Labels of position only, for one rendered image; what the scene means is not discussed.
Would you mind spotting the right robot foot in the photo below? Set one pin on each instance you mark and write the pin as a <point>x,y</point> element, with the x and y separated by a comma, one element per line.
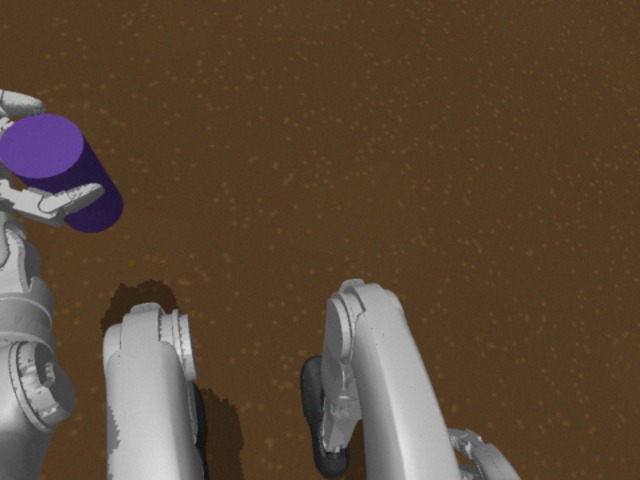
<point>312,394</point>

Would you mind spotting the left robot arm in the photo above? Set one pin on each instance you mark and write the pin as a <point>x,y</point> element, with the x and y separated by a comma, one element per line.
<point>35,394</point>

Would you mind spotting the left robot hand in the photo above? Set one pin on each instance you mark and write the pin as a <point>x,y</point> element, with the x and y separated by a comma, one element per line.
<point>33,203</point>

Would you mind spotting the can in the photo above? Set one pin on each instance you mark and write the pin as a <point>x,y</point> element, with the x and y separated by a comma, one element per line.
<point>49,152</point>

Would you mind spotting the right robot hand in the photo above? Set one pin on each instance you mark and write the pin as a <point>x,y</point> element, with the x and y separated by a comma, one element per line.
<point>490,463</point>

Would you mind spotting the left robot foot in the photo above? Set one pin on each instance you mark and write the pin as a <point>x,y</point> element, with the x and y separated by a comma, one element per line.
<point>202,432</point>

